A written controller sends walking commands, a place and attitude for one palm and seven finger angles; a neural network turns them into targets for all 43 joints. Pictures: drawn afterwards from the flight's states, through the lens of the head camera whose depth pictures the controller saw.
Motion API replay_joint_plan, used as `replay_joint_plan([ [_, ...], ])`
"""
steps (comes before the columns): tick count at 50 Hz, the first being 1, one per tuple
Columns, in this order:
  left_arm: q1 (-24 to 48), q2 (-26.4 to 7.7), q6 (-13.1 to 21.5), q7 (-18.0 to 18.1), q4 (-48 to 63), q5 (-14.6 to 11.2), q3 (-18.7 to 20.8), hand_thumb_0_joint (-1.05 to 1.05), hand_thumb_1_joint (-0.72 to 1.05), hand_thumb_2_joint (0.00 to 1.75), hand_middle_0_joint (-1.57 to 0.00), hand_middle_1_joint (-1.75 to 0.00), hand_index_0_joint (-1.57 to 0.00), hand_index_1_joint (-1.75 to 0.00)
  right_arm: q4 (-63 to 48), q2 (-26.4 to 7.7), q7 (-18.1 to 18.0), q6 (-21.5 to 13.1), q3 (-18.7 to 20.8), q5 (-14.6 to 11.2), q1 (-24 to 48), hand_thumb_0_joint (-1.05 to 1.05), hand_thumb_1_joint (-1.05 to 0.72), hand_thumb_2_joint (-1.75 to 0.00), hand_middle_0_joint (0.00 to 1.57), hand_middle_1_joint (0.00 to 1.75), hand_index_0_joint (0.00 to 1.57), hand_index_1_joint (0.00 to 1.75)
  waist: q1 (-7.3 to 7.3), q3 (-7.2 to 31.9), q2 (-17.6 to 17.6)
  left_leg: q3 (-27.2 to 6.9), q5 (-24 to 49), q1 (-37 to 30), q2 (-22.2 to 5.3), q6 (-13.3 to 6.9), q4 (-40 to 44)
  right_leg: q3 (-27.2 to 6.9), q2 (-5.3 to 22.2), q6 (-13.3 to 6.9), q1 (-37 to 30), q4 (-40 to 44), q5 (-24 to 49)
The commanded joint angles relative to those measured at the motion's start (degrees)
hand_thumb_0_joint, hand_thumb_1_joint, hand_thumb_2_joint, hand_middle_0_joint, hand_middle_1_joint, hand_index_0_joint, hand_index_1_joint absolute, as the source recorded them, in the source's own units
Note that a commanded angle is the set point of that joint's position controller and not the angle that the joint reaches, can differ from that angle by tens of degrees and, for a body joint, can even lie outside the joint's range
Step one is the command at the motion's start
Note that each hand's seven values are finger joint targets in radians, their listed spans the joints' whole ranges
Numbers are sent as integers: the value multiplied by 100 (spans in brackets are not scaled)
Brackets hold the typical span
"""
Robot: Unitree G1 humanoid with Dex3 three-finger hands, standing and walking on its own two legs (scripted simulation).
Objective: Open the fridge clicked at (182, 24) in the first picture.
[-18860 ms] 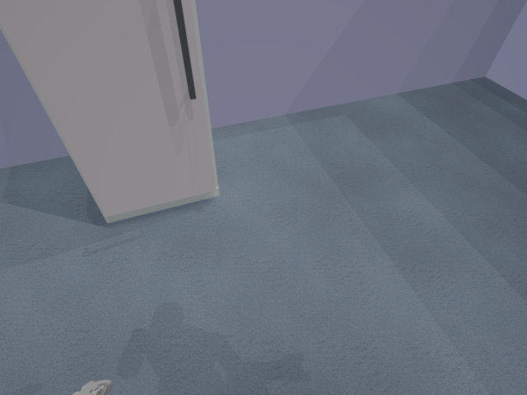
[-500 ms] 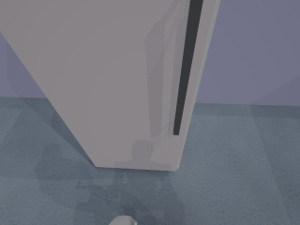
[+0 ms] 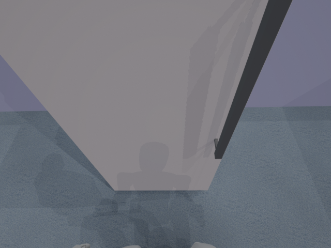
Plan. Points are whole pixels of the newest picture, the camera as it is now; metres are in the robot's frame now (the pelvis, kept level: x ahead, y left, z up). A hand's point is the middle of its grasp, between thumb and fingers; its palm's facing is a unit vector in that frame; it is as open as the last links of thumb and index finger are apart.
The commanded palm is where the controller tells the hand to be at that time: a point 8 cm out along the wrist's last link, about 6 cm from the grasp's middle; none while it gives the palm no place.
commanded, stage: come to a stop and stand still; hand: right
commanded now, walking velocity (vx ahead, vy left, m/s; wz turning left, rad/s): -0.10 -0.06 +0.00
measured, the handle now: (235, 98) +0.41 -0.14 +0.13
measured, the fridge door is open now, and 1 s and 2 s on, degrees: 0 0 0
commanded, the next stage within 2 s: look again from close up in 1.26 s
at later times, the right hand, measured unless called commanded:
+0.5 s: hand out of the picture +0.01 -0.22 -0.16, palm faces -0.04 +0.98 -0.20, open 7.4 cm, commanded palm none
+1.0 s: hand out of the picture -0.11 -0.17 -0.16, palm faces +0.00 +0.99 -0.13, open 7.4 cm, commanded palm none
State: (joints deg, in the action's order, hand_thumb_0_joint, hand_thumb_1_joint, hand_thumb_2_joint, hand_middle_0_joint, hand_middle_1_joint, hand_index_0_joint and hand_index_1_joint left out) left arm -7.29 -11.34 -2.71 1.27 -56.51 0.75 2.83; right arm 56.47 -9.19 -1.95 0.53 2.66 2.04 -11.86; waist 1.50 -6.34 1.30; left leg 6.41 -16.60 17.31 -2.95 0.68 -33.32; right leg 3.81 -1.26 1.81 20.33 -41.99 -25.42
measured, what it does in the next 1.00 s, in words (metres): steps on the spot: right foot, then left foot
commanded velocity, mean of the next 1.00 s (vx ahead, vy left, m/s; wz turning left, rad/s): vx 0.00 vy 0.00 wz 0.00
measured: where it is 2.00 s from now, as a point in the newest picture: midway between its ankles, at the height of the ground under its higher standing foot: outside the picture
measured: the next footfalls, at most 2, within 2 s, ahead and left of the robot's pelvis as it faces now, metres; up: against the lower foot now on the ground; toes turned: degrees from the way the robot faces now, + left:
right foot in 0.02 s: +0.04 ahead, -0.07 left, +0.00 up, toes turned -3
left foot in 0.62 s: -0.07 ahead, +0.10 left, +0.00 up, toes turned +6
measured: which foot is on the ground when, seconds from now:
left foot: down 0.00-0.06, up 0.08-0.60, down 0.62-1.00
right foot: up 0.00-0.00, down 0.02-1.00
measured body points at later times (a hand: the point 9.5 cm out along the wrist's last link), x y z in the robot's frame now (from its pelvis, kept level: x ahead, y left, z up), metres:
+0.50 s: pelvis -0.04 -0.04 +0.02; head -0.02 -0.06 +0.47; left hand -0.02 +0.20 -0.13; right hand +0.01 -0.28 -0.15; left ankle -0.11 +0.11 -0.69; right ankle +0.00 -0.06 -0.73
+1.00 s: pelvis -0.08 -0.03 +0.01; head -0.08 -0.03 +0.46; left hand -0.15 +0.17 -0.15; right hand -0.11 -0.23 -0.15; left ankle -0.11 +0.09 -0.73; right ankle +0.00 -0.07 -0.73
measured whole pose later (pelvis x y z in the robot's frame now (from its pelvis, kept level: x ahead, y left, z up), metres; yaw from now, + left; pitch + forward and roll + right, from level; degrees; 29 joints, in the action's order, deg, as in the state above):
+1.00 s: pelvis -0.08 -0.03 +0.01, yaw +3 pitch -1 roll +0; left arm -21.2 -5.3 -1.9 1.8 -67.3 1.0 1.3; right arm 64.0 -4.9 -2.2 1.2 0.7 1.5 -21.2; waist -0.6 -0.3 0.5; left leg 3.6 -18.3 9.6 -1.9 -0.9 -27.1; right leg 8.7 -4.3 -5.5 14.6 -17.7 -3.8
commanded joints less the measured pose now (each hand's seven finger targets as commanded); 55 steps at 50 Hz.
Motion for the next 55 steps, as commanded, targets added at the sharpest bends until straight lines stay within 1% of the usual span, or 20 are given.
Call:
replay_joint_plan([
  [1,-883,-423,114,1,173,14,110,0,90,90,-20,-30,-20,-30,-301,-1237,-83,13,307,-101,-128,0,-90,-90,20,30,20,30,-275,1109,236,-1173,3361,-315,-1373,-668,111,-232,434,-82,-1297,1620,2034],
  [2,-928,-774,168,9,248,62,174,0,90,90,-20,-30,-20,-30,-382,-916,-59,62,258,-122,-211,0,-90,-90,20,30,20,30,-257,1320,-918,-563,1278,408,-607,-229,-548,-1273,1422,-462,-1942,1879,3764],
  [3,-798,-1063,126,10,368,66,224,0,90,90,-20,-30,-20,-30,-444,-687,-78,118,176,-124,-180,0,-90,-90,20,30,20,30,-295,1131,-1852,-180,-1801,765,85,116,-1662,-1873,2200,-1151,-1603,2226,5363],
  [4,-597,-980,97,49,381,70,169,0,90,90,-20,-30,-20,-30,-314,-748,-156,221,182,-75,-99,0,-90,-90,20,30,20,30,-333,1038,-1645,-727,-2073,445,145,104,-2556,-1591,2078,-1285,-1004,2317,4959],
  [6,-260,-758,123,105,531,87,97,0,90,90,-20,-30,-20,-30,-200,-740,-111,250,219,-42,-226,0,-90,-90,20,30,20,30,-146,630,-871,-900,-1479,774,123,72,-3248,-1351,1774,-1280,-802,2366,4191],
  [9,-398,-652,214,119,517,65,61,0,90,90,-20,-30,-20,-30,-113,-643,-67,199,190,-37,-380,0,-90,-90,20,30,20,30,-97,856,-64,-920,-868,1100,100,204,-3458,-1066,1531,-1171,-1467,2266,4434],
  [12,-608,-533,282,153,389,10,26,0,90,90,-20,-30,-20,-30,-102,-670,-52,202,176,-49,-440,0,-90,-90,20,30,20,30,-128,982,-416,-955,-649,1136,44,287,-3053,-1011,1419,-941,-1907,2434,4323],
  [16,-807,-471,277,169,217,10,31,0,90,90,-20,-30,-20,-30,-101,-649,-48,264,127,-61,-389,0,-90,-90,20,30,20,30,-228,1029,-559,-904,-797,809,1,293,-2124,-1263,1503,-979,-2094,2758,3348],
  [22,-899,-575,258,127,-68,35,42,0,90,90,-20,-30,-20,-30,-9,-565,-29,281,3,-31,-367,0,-90,-90,20,30,20,30,-256,660,-585,-642,-1025,31,-32,118,-612,-1472,1540,-955,-1486,3266,1510],
  [27,-914,-600,241,65,-289,29,38,0,90,90,-20,-30,-20,-30,327,-513,-48,237,-26,-63,-1002,0,-90,-90,20,30,20,30,-66,519,-512,-393,-542,-821,43,-98,603,-1266,1287,-511,-828,3667,473],
  [29,-975,-457,232,41,-401,1,22,0,90,90,-20,-30,-20,-30,439,-525,-66,173,-9,-66,-1230,0,-90,-90,20,30,20,30,-37,446,-318,-418,-73,-1261,-41,-176,1350,-948,1005,-218,-532,3542,304],
  [31,-1143,-238,222,15,-498,-15,-33,0,90,90,-20,-30,-20,-30,470,-617,-92,99,-17,-65,-1210,0,-90,-90,20,30,20,30,-134,258,142,-1116,-611,-786,-553,-465,1806,-576,550,3,-518,2987,467],
  [33,-1329,-28,214,3,-612,15,-96,0,90,90,-20,-30,-20,-30,421,-662,-89,9,-39,-106,-849,0,-90,-90,20,30,20,30,-346,173,600,-1466,-1106,316,-945,-646,2191,-372,405,-142,-1326,2202,1166],
  [35,-1584,0,170,17,-758,19,-85,0,90,90,-20,-30,-20,-30,369,-540,-91,-32,-61,-131,-465,0,-90,-90,20,30,20,30,-488,6,1008,-1368,-1358,912,-914,-593,2304,-373,505,-244,-1659,1681,1308],
  [39,-1758,71,184,37,-890,9,-145,0,90,90,-20,-30,-20,-30,477,-326,-78,-20,-130,-145,-686,0,-90,-90,20,30,20,30,-441,-326,118,-1107,-1325,927,-533,-398,1828,-559,659,-288,-1294,2172,941],
  [42,-1583,-92,210,74,-856,21,-125,0,90,90,-20,-30,-20,-30,661,-217,-73,59,-124,-103,-1250,0,-90,-90,20,30,20,30,-153,-546,-774,-700,-816,-2,-91,-231,1131,-1234,983,-387,-123,3353,-698],
  [44,-1459,-182,225,97,-822,24,-77,0,90,90,-20,-30,-20,-30,797,-170,-68,119,-82,-70,-1685,0,-90,-90,20,30,20,30,-1,-404,-1005,-389,-618,-584,52,-208,608,-1457,1139,-316,330,3932,-1166],
  [47,-1345,-220,228,113,-767,18,-21,0,90,90,-20,-30,-20,-30,938,-80,-83,132,-73,-63,-2148,0,-90,-90,20,30,20,30,124,89,-667,-322,-532,-835,78,-238,612,-1256,1054,-221,31,3888,-689],
  [50,-1494,-75,217,102,-831,27,3,0,90,90,-20,-30,-20,-30,943,14,-100,57,-72,-73,-2141,0,-90,-90,20,30,20,30,-21,309,-11,-533,-565,-525,-1,-314,1112,-906,831,-102,-572,3490,-44],
  [55,-1621,180,190,61,-890,0,-44,0,90,90,-20,-30,-20,-30,830,16,-106,-77,-125,-86,-1718,0,-90,-90,20,30,20,30,-305,-17,584,-1135,-1416,765,-446,-362,1911,-592,622,-302,-1314,2523,789],
])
